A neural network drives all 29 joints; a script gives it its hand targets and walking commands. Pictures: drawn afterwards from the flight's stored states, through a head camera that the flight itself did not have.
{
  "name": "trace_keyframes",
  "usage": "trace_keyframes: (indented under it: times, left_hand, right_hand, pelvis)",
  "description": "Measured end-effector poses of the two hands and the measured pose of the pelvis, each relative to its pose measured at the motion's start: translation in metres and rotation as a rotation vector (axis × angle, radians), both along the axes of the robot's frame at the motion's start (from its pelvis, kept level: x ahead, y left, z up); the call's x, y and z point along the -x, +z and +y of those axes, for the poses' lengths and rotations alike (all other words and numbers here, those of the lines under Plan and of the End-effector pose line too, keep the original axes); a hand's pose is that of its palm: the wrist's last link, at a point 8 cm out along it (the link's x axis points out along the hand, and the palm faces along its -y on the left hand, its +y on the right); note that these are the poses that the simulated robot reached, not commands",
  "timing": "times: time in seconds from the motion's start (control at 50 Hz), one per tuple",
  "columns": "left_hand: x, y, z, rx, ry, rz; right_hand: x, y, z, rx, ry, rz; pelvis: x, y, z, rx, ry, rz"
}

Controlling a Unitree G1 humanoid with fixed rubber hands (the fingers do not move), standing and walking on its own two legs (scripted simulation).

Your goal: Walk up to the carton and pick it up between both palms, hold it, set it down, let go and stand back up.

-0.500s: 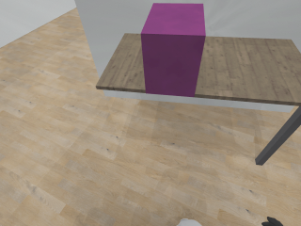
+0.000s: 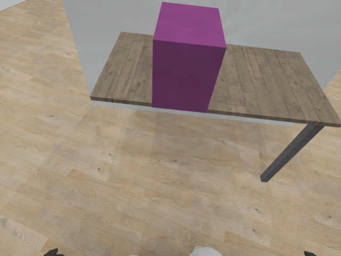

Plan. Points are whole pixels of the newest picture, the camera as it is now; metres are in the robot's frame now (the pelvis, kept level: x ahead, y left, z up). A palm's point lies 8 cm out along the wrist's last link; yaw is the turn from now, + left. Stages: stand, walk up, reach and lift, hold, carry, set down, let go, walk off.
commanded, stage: walk up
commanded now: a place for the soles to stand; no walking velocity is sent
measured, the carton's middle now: (184, 58) +0.80 -0.04 +0.02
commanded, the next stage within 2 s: none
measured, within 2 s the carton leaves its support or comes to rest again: neither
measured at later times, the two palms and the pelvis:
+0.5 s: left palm (55, 245) +0.17 +0.28 -0.10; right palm out of the picture +0.05 -0.34 -0.09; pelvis +0.02 -0.01 -0.01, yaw -6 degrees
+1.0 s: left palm (68, 252) +0.16 +0.25 -0.10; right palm out of the picture +0.02 -0.36 -0.10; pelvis +0.01 -0.03 -0.02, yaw -10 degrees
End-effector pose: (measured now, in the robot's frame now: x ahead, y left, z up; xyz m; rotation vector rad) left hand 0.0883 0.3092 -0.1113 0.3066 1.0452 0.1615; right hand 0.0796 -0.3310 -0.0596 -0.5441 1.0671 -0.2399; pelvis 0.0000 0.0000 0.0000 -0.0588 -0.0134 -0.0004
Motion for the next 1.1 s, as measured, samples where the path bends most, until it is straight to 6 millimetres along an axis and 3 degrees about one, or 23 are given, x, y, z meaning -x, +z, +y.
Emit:
trace_keyframes:
  times: [0.1,0.24,0.4,0.54,0.68,0.76,0.88,1.02,1.1]
  left_hand:
    - [0.004,0.003,-0.005,-0.026,-0.026,0.054]
    - [-0.016,0.012,-0.021,-0.100,-0.091,0.024]
    - [-0.056,0.014,-0.021,-0.094,-0.121,-0.038]
    - [-0.082,0.011,-0.028,-0.047,-0.145,-0.071]
    - [-0.072,0.002,-0.046,-0.050,-0.196,-0.041]
    - [-0.065,0.005,-0.045,-0.057,-0.201,-0.039]
    - [-0.076,0.007,-0.045,-0.047,-0.203,-0.067]
    - [-0.063,0.006,-0.056,-0.056,-0.204,-0.042]
    - [-0.057,0.003,-0.053,-0.058,-0.197,-0.007]
  right_hand:
    - [0.003,-0.009,-0.006,-0.025,-0.022,0.003]
    - [0.012,-0.045,-0.015,-0.108,-0.093,-0.004]
    - [0.019,-0.045,-0.008,-0.108,-0.121,0.020]
    - [0.028,-0.027,-0.009,-0.068,-0.134,0.020]
    - [0.044,-0.039,-0.024,-0.081,-0.178,-0.004]
    - [0.049,-0.040,-0.023,-0.088,-0.186,-0.014]
    - [0.061,-0.039,-0.020,-0.081,-0.199,0.005]
    - [0.059,-0.043,-0.035,-0.089,-0.198,0.003]
    - [0.057,-0.042,-0.035,-0.088,-0.200,0.009]
  pelvis:
    - [-0.005,-0.001,-0.006,-0.026,-0.033,0.014]
    - [-0.014,-0.013,-0.022,-0.039,-0.090,-0.023]
    - [-0.016,-0.013,-0.014,-0.033,-0.101,-0.002]
    - [-0.016,-0.007,-0.009,-0.029,-0.118,0.002]
    - [-0.012,-0.017,-0.024,-0.052,-0.165,-0.022]
    - [-0.008,-0.016,-0.023,-0.049,-0.169,-0.033]
    - [-0.004,-0.015,-0.019,-0.044,-0.168,-0.034]
    - [-0.006,-0.016,-0.035,-0.058,-0.174,-0.033]
    - [-0.010,-0.016,-0.035,-0.055,-0.174,-0.028]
